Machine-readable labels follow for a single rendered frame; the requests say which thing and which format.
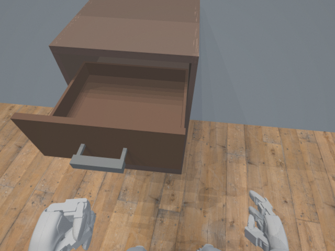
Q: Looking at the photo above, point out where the cabinet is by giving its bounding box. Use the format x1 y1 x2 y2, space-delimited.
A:
49 0 200 175

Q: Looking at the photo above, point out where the robot right hand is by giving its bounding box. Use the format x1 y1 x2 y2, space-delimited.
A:
244 190 289 251

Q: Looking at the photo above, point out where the handle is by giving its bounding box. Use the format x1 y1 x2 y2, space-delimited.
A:
69 144 128 174

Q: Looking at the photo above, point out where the drawer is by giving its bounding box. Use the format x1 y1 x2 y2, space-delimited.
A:
10 61 188 170

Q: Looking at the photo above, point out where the robot left hand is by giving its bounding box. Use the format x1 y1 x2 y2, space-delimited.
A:
28 198 96 251

